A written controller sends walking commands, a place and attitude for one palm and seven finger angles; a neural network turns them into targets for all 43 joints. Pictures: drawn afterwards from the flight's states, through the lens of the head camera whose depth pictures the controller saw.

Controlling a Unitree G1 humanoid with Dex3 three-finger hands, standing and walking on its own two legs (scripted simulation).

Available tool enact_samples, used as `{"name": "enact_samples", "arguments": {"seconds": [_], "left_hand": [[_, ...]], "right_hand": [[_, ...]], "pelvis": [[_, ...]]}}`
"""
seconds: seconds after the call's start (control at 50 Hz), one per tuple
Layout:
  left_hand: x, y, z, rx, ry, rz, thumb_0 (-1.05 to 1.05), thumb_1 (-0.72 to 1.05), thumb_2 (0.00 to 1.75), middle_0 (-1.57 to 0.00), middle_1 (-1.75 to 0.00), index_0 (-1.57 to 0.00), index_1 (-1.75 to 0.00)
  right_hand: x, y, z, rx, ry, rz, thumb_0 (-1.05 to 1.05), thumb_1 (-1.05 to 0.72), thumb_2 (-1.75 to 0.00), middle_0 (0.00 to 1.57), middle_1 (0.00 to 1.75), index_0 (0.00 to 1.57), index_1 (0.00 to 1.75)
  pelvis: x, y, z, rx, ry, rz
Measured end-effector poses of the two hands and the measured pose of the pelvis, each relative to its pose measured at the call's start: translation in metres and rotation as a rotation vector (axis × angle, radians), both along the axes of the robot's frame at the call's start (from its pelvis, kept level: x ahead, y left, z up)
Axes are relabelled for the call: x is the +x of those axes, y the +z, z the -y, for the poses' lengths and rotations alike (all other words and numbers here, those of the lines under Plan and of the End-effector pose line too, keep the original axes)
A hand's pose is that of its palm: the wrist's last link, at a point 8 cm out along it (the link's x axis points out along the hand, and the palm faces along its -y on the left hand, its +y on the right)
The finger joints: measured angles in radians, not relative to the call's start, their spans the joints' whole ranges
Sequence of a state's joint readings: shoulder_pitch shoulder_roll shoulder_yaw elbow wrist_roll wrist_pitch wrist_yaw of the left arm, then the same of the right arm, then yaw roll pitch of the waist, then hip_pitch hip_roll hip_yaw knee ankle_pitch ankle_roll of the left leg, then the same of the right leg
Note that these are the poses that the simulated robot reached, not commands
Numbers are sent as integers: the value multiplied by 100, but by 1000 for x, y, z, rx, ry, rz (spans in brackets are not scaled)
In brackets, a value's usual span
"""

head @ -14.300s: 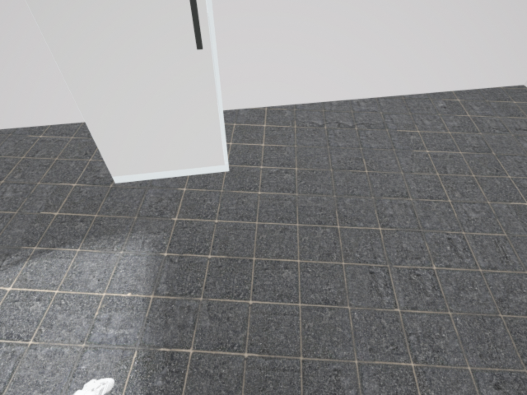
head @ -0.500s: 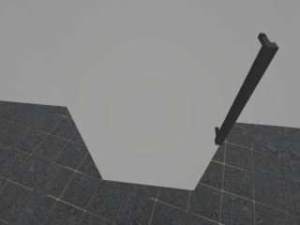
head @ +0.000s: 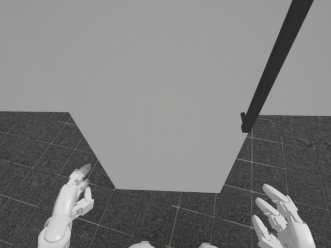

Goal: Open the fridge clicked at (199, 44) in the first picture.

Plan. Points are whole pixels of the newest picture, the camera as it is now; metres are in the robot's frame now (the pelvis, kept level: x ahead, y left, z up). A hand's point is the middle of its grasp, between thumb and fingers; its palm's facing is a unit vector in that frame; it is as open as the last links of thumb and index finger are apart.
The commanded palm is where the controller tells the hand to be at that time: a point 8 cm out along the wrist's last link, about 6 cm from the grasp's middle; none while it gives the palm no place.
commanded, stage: raise the hand to about handle height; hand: right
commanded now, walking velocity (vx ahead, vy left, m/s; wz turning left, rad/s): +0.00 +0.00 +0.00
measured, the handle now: (264, 74) +0.45 -0.21 +0.19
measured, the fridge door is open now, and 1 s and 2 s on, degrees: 0 0 0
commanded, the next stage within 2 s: move the hooked fingers beside the handle in 1.66 s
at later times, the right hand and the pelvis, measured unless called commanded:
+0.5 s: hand (308, 188) +0.23 -0.26 +0.10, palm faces +0.17 +0.98 -0.08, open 11.7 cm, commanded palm +0.20 -0.30 +0.09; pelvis +0.01 -0.02 +0.01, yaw +0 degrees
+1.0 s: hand out of the picture +0.26 -0.30 +0.13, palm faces +0.09 +0.99 -0.05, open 13.9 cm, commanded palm +0.23 -0.35 +0.15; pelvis +0.01 -0.03 +0.04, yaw -1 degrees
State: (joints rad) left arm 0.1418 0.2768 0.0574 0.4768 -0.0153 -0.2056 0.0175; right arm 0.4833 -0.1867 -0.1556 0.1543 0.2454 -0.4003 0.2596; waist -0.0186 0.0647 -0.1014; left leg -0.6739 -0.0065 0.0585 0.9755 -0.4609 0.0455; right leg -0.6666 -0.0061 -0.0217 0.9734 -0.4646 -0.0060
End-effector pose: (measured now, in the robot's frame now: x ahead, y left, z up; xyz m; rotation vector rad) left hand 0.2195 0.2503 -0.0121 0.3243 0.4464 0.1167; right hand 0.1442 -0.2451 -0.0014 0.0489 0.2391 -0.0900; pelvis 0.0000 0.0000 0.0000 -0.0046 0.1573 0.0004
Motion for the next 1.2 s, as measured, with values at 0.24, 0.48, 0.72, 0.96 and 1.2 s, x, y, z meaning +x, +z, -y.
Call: {"name": "enact_samples", "arguments": {"seconds": [0.24, 0.48, 0.72, 0.96, 1.2], "left_hand": [[-25, -66, 55, -129, -70, -154, 1, 91, 90, -20, -30, -20, -30], [-86, -53, 26, -95, 118, -287, 1, 91, 90, -20, -30, -20, -30], [-45, -18, 31, -39, 84, -130, 1, 91, 90, -20, -30, -20, -30], [-24, -8, 68, -104, -11, -88, 1, 91, 90, -20, -30, -20, -30], [-44, -11, 56, -80, 25, -156, 1, 91, 90, -20, -30, -20, -30]], "right_hand": [[40, 73, 12, -140, 134, 338, 1, -31, -65, 23, 69, 24, 68], [55, 101, 59, -147, -75, 244, 1, -3, -53, 26, 87, 26, 86], [74, 109, 73, -117, 39, 237, 0, 25, -41, 28, 105, 28, 104], [89, 133, 104, -100, 13, 182, 0, 46, -32, 29, 118, 30, 117], [111, 176, 126, -124, -15, 280, -1, 50, -30, 30, 120, 30, 120]], "pelvis": [[-12, -13, 2, 51, -49, -23], [10, 14, 15, 30, -7, -1], [12, 24, 27, 40, -17, 43], [12, 35, 33, 39, -27, 89], [12, 43, 30, 34, -27, 120]]}}
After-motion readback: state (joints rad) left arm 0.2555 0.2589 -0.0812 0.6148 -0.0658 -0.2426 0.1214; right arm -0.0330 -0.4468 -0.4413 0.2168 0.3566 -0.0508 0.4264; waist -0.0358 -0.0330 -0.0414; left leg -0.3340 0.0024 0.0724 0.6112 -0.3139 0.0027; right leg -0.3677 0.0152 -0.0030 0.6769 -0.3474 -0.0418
